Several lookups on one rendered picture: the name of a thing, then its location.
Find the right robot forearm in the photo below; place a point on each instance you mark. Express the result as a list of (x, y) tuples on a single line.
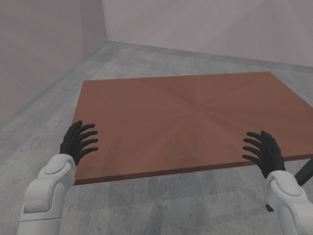
[(290, 203)]

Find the left robot hand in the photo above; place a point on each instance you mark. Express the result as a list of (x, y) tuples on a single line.
[(71, 144)]

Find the left robot forearm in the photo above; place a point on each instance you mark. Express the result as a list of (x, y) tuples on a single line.
[(44, 197)]

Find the right robot hand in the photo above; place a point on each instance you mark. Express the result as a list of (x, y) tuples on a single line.
[(269, 153)]

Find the table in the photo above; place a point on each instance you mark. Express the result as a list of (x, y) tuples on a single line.
[(163, 125)]

